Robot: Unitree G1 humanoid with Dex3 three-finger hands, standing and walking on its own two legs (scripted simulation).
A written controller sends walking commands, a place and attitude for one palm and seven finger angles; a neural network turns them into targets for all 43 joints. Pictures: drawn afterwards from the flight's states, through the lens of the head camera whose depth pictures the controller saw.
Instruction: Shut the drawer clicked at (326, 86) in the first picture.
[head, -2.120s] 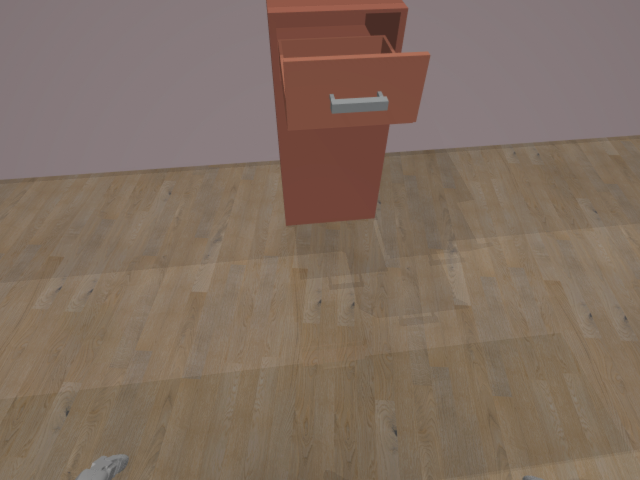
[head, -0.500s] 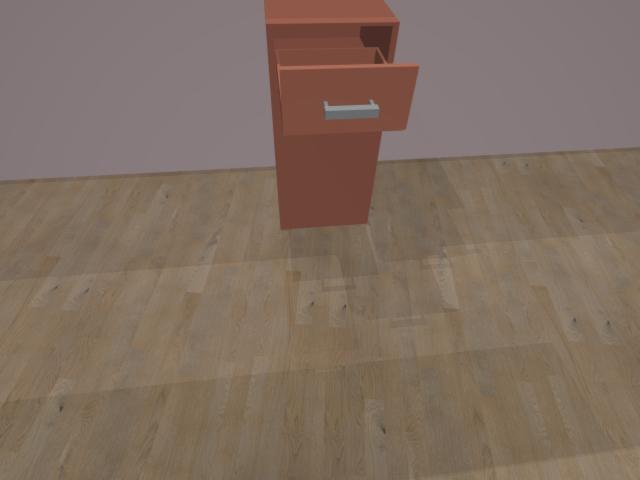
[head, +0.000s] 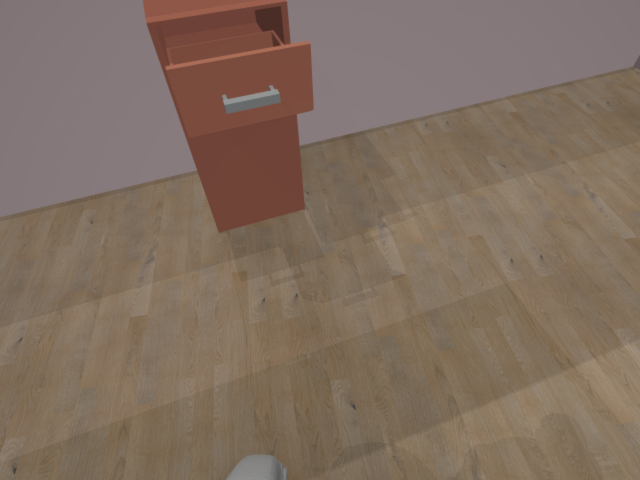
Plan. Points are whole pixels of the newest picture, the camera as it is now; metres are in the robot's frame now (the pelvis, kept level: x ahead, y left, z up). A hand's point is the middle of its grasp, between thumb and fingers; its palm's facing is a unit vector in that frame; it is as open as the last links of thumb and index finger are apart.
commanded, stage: walk to a spot facing it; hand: left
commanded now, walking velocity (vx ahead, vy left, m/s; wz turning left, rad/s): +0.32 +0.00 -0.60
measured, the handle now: (250, 97) +0.94 +0.27 -0.02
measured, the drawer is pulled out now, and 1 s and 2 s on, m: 0.29 0.29 0.29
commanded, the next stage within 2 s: turn to face it in 1.66 s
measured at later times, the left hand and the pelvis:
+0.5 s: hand (155, 459) +0.17 +0.28 -0.19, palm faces -0.15 -0.97 -0.20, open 7.4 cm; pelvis +0.15 +0.08 -0.01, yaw -17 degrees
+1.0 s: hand (319, 275) +0.53 +0.06 -0.19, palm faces -0.60 -0.78 -0.15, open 7.4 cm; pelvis +0.32 +0.01 -0.03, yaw -35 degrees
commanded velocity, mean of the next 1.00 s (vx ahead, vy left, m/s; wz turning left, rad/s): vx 0.32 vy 0.00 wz -0.58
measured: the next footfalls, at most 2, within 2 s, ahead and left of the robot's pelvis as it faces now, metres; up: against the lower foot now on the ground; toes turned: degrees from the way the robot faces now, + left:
left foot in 0.40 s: +0.21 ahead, +0.16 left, +0.00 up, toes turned -10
right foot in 0.98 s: +0.40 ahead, -0.10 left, +0.00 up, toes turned -42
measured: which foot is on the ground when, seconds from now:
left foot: up 0.00-0.38, down 0.40-0.96, up 0.98-1.00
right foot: down 0.00-0.40, up 0.42-0.96, down 0.98-1.00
